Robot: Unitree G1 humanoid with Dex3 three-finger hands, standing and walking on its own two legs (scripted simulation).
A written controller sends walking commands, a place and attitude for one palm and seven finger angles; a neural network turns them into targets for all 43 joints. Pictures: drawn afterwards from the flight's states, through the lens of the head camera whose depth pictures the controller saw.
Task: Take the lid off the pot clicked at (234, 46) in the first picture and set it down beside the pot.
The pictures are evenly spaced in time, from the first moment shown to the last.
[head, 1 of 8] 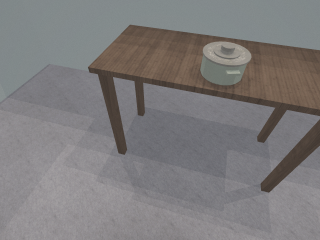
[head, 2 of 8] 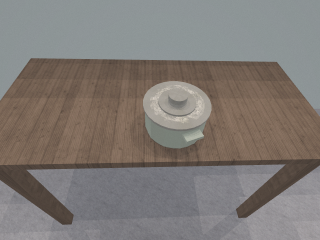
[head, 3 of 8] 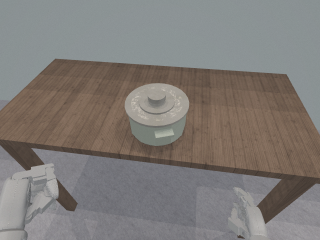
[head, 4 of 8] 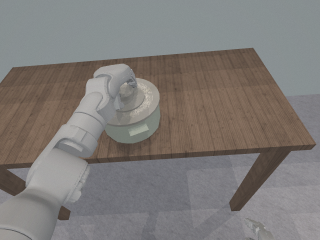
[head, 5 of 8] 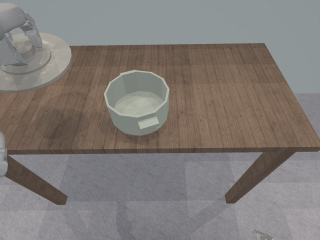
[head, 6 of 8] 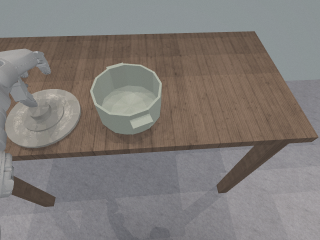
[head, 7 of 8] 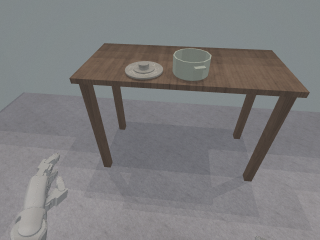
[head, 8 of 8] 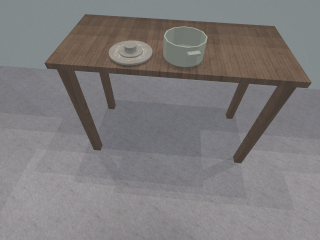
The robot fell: no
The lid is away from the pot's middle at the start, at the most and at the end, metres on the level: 0.00 0.25 0.24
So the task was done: yes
